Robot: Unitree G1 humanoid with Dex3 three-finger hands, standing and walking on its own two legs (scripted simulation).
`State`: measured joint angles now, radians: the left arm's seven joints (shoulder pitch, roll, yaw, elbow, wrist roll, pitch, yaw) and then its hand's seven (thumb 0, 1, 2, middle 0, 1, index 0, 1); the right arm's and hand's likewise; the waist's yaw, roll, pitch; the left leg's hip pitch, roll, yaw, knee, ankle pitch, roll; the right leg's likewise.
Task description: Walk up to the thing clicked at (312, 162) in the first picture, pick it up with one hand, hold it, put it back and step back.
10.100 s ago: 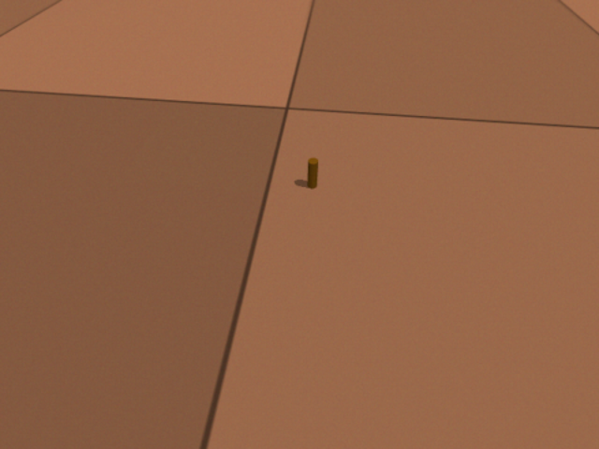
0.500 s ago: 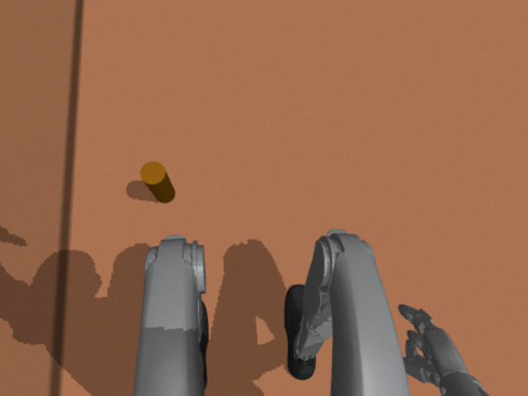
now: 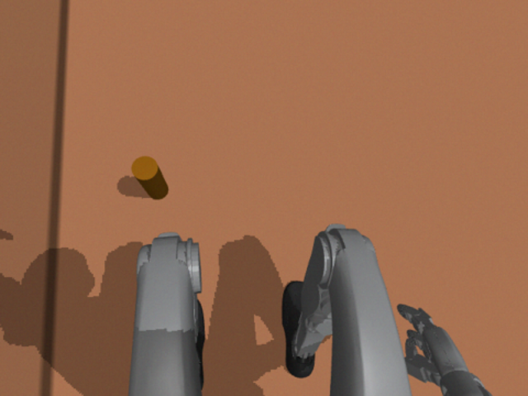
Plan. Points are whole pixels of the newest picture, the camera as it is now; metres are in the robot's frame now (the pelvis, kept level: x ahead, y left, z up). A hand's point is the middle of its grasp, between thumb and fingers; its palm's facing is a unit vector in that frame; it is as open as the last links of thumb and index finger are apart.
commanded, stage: go down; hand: left
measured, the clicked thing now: (152, 180) +0.47 +0.21 -0.30
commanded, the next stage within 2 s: approach in 0.08 s
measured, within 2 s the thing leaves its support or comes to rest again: neither
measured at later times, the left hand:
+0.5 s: hand out of the picture +0.41 +0.38 -0.05, palm faces +0.12 -0.99 -0.01, open 17.4 cm
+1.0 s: hand (116, 186) +0.43 +0.27 -0.24, palm faces +0.05 -1.00 +0.06, open 17.6 cm
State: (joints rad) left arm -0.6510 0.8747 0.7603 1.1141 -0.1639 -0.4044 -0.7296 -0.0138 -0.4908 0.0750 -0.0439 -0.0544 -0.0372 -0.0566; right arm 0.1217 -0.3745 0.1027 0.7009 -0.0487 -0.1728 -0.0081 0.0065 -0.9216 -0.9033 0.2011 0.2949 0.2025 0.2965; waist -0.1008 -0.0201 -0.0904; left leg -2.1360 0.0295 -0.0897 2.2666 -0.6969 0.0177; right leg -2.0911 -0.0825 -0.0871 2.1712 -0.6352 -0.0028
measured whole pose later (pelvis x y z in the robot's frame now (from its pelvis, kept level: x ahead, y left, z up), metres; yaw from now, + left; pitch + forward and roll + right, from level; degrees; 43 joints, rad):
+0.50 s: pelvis +0.00 +0.00 -0.03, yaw -2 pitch +29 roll -9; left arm -0.69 0.90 0.76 1.26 -0.25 -0.57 -0.74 -0.01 -0.54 0.04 -0.07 -0.07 -0.05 -0.08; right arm 0.08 -0.39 0.17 0.67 -0.08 -0.18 0.01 0.01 -0.91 -0.90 0.20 0.30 0.20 0.30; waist -0.14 -0.06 -0.01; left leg -2.20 0.04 -0.13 2.38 -0.70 0.03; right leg -2.14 -0.07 -0.11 2.25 -0.62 0.01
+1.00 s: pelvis -0.01 +0.01 -0.08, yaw -8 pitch +17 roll -15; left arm -0.67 0.84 0.64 1.43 -0.19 -0.95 -0.49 -0.02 -0.58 0.03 -0.06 -0.07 -0.05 -0.08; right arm -0.12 -0.38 0.41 0.61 -0.27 -0.10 0.08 0.00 -0.94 -0.91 0.20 0.30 0.20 0.30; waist -0.24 -0.21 0.23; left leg -2.23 0.04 -0.27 2.61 -0.72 0.03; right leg -2.11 -0.03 -0.22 2.37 -0.58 0.03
